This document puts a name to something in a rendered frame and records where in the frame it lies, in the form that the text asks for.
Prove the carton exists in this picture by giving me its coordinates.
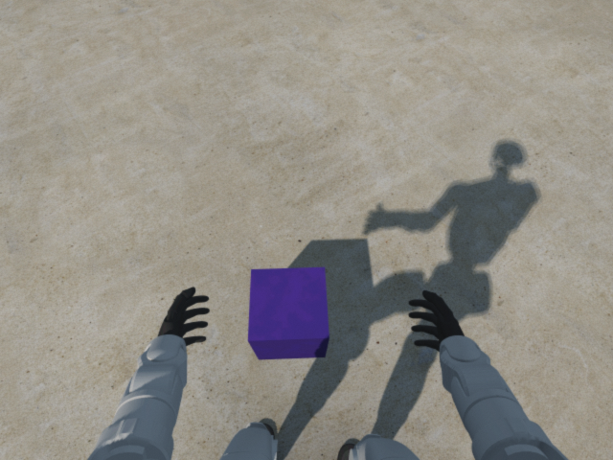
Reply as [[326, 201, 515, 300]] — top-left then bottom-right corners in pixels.
[[248, 267, 329, 359]]

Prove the robot left foot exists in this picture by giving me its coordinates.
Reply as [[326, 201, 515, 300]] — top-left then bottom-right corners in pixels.
[[264, 424, 275, 440]]

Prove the robot right hand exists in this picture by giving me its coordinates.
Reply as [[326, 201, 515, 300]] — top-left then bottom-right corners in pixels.
[[409, 290, 465, 352]]

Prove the robot left shin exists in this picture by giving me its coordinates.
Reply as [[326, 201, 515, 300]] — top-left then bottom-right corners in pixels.
[[246, 422, 270, 433]]

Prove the right robot forearm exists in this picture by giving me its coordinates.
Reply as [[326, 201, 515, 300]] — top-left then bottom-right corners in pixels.
[[440, 335, 568, 460]]

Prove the left robot forearm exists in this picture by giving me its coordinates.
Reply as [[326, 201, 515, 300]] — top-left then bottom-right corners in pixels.
[[87, 334, 187, 460]]

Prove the robot left hand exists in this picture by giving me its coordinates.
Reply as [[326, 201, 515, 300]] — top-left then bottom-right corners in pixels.
[[158, 287, 210, 346]]

